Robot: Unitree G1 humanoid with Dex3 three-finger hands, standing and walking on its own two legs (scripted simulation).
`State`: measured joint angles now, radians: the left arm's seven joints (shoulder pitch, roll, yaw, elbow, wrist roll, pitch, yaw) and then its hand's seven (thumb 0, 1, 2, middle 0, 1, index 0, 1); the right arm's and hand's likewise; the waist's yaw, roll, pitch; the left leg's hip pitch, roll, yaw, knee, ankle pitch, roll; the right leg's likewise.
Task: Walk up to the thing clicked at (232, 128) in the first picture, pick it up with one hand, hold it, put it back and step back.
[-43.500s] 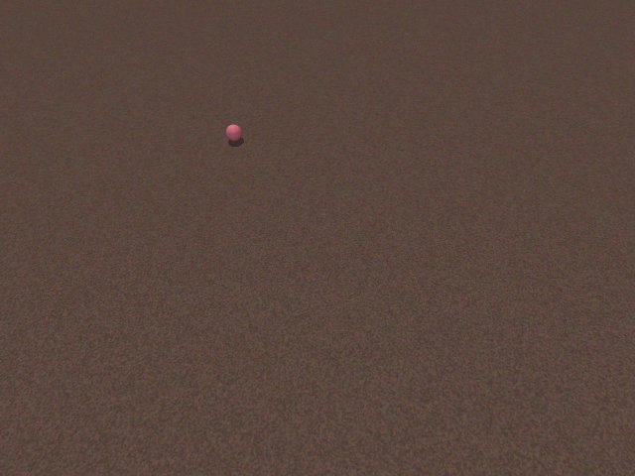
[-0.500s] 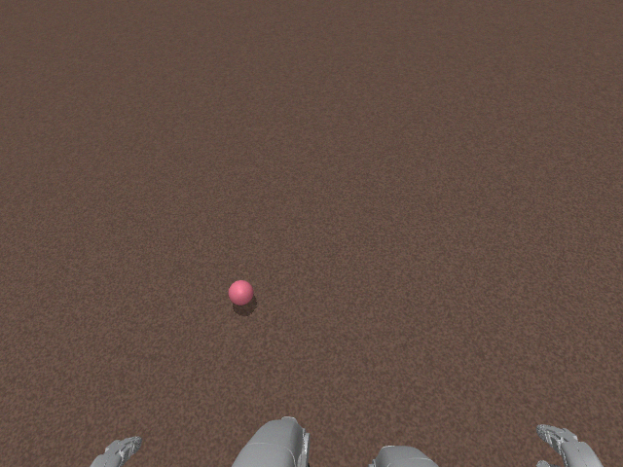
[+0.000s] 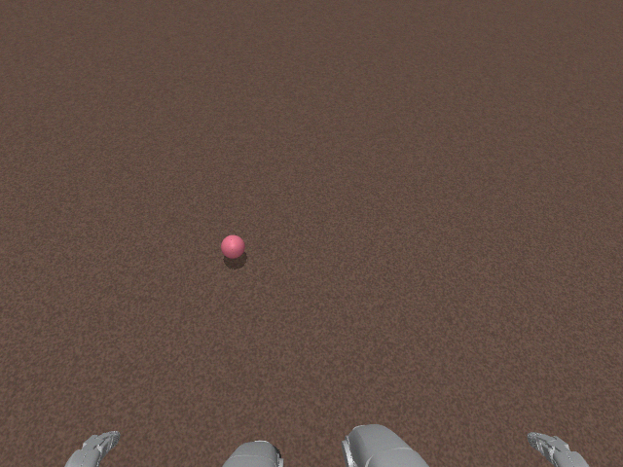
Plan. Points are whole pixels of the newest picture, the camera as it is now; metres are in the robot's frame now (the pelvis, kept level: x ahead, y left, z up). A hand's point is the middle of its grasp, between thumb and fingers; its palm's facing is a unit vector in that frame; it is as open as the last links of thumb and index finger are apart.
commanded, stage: step back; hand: left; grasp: from above
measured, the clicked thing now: (233, 246) +0.81 +0.29 -0.73
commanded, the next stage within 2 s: stand in 1.98 s
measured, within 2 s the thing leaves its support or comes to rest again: neither
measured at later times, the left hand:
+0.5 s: hand out of the picture -0.06 +0.23 -0.13, palm faces +0.03 -0.90 -0.44, open 7.4 cm
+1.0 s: hand out of the picture -0.31 +0.19 -0.15, palm faces +0.01 -0.91 -0.41, open 7.4 cm
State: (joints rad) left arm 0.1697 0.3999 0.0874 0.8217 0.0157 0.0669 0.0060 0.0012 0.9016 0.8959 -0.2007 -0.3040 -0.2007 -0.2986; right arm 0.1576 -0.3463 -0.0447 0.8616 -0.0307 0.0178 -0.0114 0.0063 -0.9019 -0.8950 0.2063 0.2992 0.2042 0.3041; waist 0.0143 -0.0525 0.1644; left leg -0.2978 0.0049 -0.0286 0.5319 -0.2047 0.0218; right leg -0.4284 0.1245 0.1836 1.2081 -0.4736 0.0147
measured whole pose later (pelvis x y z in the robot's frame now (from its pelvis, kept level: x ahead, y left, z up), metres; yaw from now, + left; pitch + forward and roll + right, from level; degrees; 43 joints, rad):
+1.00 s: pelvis -0.35 -0.08 -0.01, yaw -1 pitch -3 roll +0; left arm 0.25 0.35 0.05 0.94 0.05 0.00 0.00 0.00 0.90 0.90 -0.20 -0.30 -0.20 -0.30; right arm 0.12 -0.40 -0.05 0.87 -0.02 0.07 0.00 0.00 -0.91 -0.90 0.20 0.30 0.20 0.30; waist 0.06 0.04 0.10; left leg -0.45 -0.02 -0.10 0.90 -0.44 0.00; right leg -0.22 0.03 0.05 0.65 -0.37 -0.02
